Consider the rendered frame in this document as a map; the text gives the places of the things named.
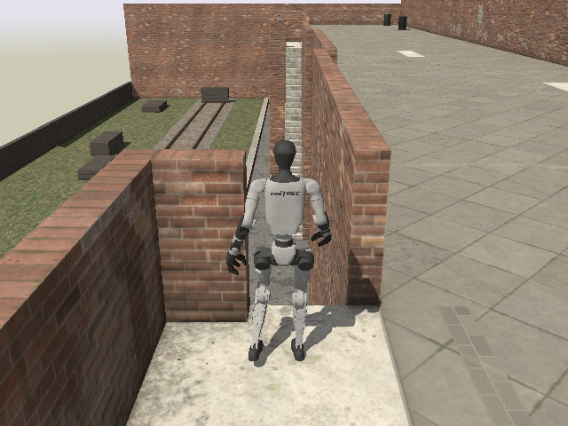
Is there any left robot shin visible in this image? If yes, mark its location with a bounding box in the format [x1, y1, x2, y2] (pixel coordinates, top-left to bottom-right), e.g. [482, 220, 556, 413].
[251, 287, 267, 350]

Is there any robot left upper arm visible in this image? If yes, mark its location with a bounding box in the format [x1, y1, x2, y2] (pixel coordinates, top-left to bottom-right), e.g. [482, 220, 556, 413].
[241, 178, 266, 229]

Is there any robot right upper arm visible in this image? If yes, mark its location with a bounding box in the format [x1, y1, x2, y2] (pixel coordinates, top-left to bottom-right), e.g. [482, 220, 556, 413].
[303, 178, 327, 225]

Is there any right robot hand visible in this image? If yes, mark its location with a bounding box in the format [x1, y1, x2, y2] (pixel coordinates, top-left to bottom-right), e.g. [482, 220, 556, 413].
[311, 232, 331, 247]

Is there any left robot hand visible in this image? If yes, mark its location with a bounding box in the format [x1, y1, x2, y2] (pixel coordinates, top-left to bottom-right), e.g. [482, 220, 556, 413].
[226, 251, 247, 275]

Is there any left robot forearm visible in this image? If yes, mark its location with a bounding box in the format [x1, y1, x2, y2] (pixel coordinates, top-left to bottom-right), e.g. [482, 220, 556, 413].
[229, 215, 249, 256]

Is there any humanoid robot head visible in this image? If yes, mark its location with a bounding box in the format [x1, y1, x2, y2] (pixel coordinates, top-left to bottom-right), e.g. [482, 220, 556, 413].
[270, 140, 300, 183]

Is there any right robot forearm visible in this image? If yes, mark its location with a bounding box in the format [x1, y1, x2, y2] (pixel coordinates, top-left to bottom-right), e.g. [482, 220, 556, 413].
[318, 212, 330, 237]

